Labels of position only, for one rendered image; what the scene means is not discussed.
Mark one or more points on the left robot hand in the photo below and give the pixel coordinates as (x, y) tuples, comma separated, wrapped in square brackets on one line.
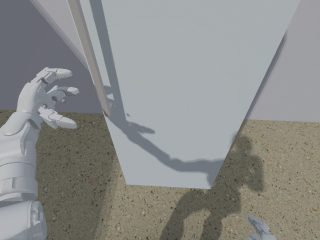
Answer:
[(33, 96)]

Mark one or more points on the right robot hand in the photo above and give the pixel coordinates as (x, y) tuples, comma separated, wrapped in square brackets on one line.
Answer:
[(262, 229)]

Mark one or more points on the handle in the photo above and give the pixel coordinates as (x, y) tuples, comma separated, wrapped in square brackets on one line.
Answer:
[(79, 19)]

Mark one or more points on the fridge door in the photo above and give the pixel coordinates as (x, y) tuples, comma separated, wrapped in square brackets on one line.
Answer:
[(181, 76)]

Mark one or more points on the left robot forearm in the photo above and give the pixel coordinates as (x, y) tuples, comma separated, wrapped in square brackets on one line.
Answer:
[(18, 159)]

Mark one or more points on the robot left upper arm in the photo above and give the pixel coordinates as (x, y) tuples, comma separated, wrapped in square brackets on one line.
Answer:
[(23, 221)]

